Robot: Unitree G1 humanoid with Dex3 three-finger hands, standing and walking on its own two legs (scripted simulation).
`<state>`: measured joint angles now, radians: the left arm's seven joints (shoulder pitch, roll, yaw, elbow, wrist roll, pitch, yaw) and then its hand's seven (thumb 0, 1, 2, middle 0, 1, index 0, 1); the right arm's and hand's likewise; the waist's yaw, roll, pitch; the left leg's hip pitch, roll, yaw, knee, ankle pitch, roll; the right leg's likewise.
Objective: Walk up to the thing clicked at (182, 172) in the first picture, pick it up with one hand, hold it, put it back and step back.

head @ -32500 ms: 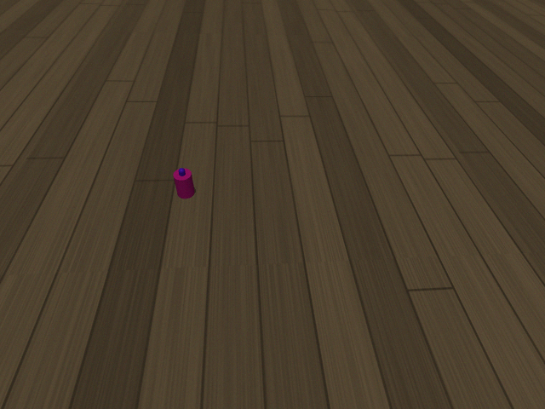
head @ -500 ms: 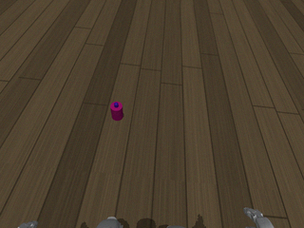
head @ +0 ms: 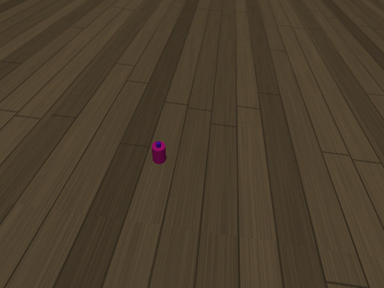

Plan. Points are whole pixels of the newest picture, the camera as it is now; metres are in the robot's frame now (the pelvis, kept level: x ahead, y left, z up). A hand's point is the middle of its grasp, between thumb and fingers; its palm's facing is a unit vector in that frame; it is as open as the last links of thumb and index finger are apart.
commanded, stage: step back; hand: left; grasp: from the side
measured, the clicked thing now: (158, 150) +1.06 +0.16 -0.68
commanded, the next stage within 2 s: stand in 0.70 s
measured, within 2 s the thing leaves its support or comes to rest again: neither
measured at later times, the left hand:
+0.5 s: hand out of the picture +0.09 +0.29 -0.16, palm faces +0.05 -0.93 -0.36, open 7.4 cm
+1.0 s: hand out of the picture +0.15 +0.26 -0.14, palm faces +0.00 -0.95 -0.33, open 7.4 cm
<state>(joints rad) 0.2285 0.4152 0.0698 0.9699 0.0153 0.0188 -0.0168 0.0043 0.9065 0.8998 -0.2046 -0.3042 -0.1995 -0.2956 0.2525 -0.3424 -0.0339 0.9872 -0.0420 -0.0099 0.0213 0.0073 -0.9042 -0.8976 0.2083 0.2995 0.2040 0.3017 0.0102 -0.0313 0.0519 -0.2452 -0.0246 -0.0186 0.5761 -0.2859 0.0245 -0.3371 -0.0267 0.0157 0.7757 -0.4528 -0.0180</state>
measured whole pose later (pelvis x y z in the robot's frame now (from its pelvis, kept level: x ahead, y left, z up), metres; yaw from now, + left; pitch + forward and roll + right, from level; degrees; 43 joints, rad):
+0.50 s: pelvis +0.04 +0.01 +0.00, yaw +2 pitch -2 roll +0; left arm 0.18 0.39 0.04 1.03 0.00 -0.01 0.00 0.00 0.91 0.90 -0.20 -0.30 -0.20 -0.30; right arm 0.16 -0.35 -0.04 1.02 -0.03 -0.02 0.01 0.01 -0.91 -0.90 0.21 0.30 0.20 0.30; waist 0.03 -0.03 0.07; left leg -0.27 0.00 0.00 0.59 -0.29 0.00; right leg -0.21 -0.03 -0.01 0.58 -0.33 0.00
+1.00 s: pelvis +0.05 +0.01 +0.02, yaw +1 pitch -3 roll +0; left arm 0.05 0.35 0.00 1.11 0.00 -0.01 0.00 0.00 0.91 0.90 -0.20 -0.30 -0.20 -0.30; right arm 0.04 -0.34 -0.01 1.11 0.00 -0.01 0.01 0.00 -0.91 -0.90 0.21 0.30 0.20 0.30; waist 0.00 -0.01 0.07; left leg -0.13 0.01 0.01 0.36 -0.18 0.00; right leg -0.08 -0.02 0.00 0.34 -0.22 0.02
